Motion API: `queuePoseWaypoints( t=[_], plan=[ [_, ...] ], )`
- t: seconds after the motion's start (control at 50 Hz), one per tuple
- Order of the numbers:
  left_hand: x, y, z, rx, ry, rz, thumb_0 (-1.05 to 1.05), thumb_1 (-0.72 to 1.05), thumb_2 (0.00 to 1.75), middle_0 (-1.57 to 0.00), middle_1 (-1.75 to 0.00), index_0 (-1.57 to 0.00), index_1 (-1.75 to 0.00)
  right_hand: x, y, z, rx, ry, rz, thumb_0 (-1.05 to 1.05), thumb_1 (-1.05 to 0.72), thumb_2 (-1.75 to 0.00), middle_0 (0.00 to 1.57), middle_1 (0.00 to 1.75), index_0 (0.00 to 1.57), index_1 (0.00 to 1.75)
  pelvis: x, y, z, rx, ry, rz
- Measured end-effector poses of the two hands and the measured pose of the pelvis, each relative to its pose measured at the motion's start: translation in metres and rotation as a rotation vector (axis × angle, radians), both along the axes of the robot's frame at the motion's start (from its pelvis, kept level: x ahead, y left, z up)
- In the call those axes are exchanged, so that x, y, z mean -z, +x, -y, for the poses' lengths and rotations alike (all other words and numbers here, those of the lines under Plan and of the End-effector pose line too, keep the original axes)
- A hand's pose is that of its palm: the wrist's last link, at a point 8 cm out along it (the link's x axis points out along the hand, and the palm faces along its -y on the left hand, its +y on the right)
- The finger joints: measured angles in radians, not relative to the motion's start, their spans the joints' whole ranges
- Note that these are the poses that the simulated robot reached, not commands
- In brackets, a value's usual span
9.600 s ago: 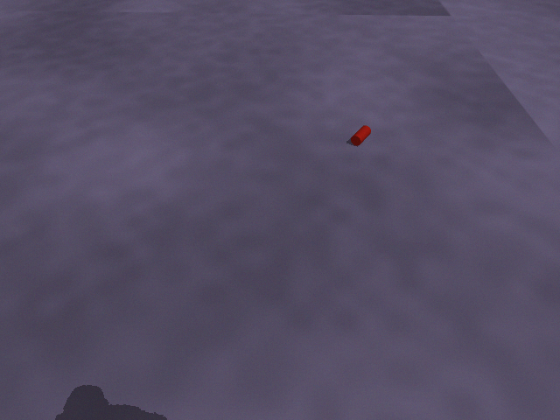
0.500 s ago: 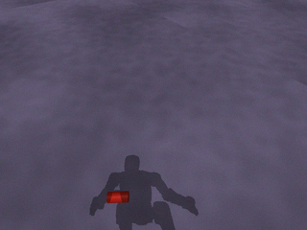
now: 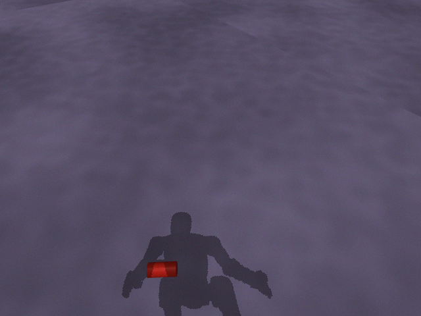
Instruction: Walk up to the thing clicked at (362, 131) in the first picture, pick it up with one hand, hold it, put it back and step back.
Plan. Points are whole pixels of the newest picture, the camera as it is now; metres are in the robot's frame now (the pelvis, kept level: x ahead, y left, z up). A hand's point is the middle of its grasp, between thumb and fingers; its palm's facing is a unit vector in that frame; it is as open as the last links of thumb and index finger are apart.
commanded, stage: stand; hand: left
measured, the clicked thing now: (162, 269) +0.49 +0.25 -0.75
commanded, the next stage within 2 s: walk up in 0.16 s
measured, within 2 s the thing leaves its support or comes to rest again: neither
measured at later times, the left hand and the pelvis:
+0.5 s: hand out of the picture +0.08 +0.26 -0.16, palm faces +0.00 -0.93 -0.37, open 7.4 cm; pelvis +0.05 +0.00 -0.01, yaw +0 degrees
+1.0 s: hand out of the picture +0.18 +0.27 -0.17, palm faces -0.04 -0.93 -0.37, open 7.4 cm; pelvis +0.10 +0.01 -0.02, yaw -1 degrees
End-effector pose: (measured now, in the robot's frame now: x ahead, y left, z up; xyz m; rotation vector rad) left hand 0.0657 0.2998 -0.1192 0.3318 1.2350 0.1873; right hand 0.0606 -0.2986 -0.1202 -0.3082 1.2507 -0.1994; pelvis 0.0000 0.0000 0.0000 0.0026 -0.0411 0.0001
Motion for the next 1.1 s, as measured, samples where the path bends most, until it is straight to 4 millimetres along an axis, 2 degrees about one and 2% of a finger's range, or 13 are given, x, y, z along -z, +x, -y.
queuePoseWaypoints(
  t=[0.2,0.4,0.48,0.58,0.66,0.76,0.88,0.98,1.1],
  plan=[
    [0.0,0.001,-0.001,-0.005,-0.003,0.015,0.0,0.91,0.9,-0.2,-0.3,-0.2,-0.3,0.0,0.004,0.001,-0.004,0.001,0.018,0.0,-0.9,-0.9,0.2,0.3,0.2,0.3,0.001,0.002,0.0,0.001,-0.001,0.005],
    [0.005,0.009,-0.002,-0.027,0.025,0.018,0.0,0.91,0.9,-0.2,-0.3,-0.2,-0.3,0.011,0.009,0.021,0.007,-0.009,0.006,0.0,-0.9,-0.9,0.2,0.3,0.2,0.3,0.015,0.032,0.011,-0.001,-0.011,0.008],
    [0.002,0.007,-0.002,-0.042,0.02,0.003,0.0,0.91,0.9,-0.2,-0.3,-0.2,-0.3,0.008,0.03,0.021,-0.021,-0.028,-0.016,0.0,-0.9,-0.9,0.2,0.3,0.2,0.3,0.013,0.046,0.007,-0.002,-0.012,0.001],
    [0.007,0.007,-0.016,-0.047,0.024,-0.063,0.0,0.91,0.9,-0.21,-0.3,-0.2,-0.3,0.0,0.075,0.008,-0.063,-0.04,0.035,0.0,-0.91,-0.9,0.2,0.3,0.2,0.3,0.013,0.063,-0.006,0.002,-0.016,-0.002],
    [0.022,0.027,-0.03,-0.061,0.023,-0.081,0.0,0.91,0.9,-0.2,-0.3,-0.2,-0.3,0.0,0.104,-0.007,-0.065,-0.057,0.094,0.0,-0.9,-0.9,0.2,0.3,0.2,0.3,0.021,0.075,-0.017,0.009,-0.002,0.013],
    [0.022,0.063,-0.028,-0.04,0.008,-0.04,0.0,0.91,0.9,-0.2,-0.3,-0.2,-0.3,-0.007,0.131,-0.022,-0.065,-0.037,0.146,0.0,-0.9,-0.9,0.2,0.3,0.2,0.3,0.016,0.088,-0.018,0.029,-0.005,0.015],
    [0.017,0.093,-0.02,-0.002,0.026,0.012,0.0,0.91,0.9,-0.2,-0.3,-0.2,-0.3,0.0,0.155,-0.02,-0.054,-0.001,0.201,0.0,-0.9,-0.9,0.2,0.3,0.2,0.3,0.021,0.093,-0.011,0.041,-0.007,0.023],
    [0.009,0.108,-0.013,0.015,0.027,0.035,0.0,0.91,0.9,-0.2,-0.3,-0.2,-0.3,0.007,0.154,-0.012,-0.021,0.015,0.174,0.0,-0.9,-0.9,0.2,0.3,0.2,0.3,0.019,0.098,-0.007,0.027,-0.005,0.014],
    [0.005,0.132,-0.011,0.033,0.022,0.064,0.0,0.91,0.9,-0.2,-0.3,-0.2,-0.3,0.009,0.129,-0.004,-0.002,0.003,0.089,0.0,-0.9,-0.9,0.2,0.3,0.2,0.3,0.015,0.1,-0.008,0.026,0.003,0.003]
  ],
)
